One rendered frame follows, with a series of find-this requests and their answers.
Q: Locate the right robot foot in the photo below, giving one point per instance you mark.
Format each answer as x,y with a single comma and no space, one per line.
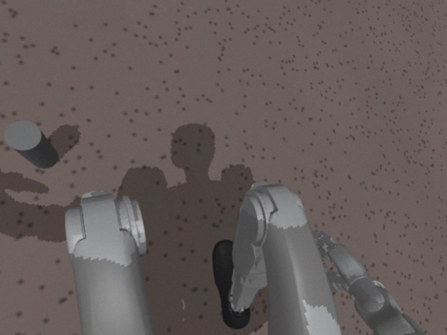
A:
222,261

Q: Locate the right robot arm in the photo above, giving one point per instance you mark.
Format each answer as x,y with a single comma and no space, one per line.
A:
379,310

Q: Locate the can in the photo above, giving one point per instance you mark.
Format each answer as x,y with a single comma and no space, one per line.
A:
29,141

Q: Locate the right robot hand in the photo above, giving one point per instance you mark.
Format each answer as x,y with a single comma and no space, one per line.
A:
348,267

